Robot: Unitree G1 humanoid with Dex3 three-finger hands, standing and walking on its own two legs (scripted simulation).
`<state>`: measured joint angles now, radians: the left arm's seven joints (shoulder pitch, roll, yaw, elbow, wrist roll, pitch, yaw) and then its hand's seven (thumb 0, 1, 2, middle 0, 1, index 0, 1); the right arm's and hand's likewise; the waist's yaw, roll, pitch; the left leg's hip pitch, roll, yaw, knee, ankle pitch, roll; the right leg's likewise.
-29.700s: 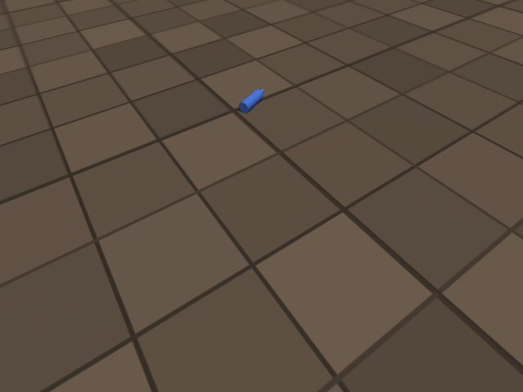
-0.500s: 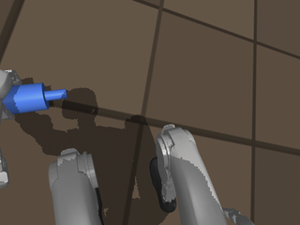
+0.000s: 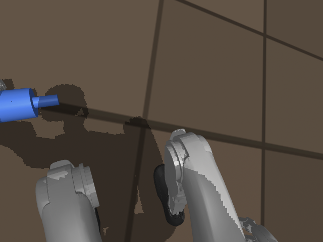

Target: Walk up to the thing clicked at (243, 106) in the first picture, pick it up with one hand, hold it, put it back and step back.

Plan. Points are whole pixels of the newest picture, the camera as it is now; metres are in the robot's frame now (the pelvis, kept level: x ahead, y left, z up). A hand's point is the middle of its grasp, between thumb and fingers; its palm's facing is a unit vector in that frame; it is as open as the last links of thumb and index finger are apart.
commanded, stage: rest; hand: left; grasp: from above
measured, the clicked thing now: (2, 106) +0.47 +0.29 -0.24
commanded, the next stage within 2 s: open in 0.84 s
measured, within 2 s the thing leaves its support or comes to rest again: rests again in 1.20 s
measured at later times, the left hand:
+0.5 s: hand out of the picture +0.47 +0.31 -0.24, palm faces -0.46 -0.10 -0.88, open 10.2 cm
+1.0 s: hand out of the picture +0.47 +0.32 -0.25, palm faces -0.45 -0.10 -0.89, open 10.2 cm
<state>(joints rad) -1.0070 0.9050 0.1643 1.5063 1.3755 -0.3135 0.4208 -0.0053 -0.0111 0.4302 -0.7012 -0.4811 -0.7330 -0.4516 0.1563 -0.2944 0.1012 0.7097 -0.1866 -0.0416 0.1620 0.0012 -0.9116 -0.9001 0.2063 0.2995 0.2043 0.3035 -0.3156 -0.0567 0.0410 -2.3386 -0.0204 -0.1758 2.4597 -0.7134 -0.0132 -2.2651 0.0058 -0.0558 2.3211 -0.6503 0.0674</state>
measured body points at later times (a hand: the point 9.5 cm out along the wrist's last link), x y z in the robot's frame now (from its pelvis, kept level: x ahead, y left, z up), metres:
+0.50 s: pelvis +0.00 +0.01 -0.02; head +0.27 +0.11 +0.32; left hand +0.49 +0.31 -0.19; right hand +0.02 -0.27 -0.08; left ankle +0.07 +0.12 -0.29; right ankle +0.11 -0.14 -0.29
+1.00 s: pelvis -0.01 +0.01 -0.02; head +0.26 +0.13 +0.32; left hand +0.49 +0.32 -0.20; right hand +0.03 -0.25 -0.07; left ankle +0.07 +0.12 -0.29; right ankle +0.11 -0.14 -0.29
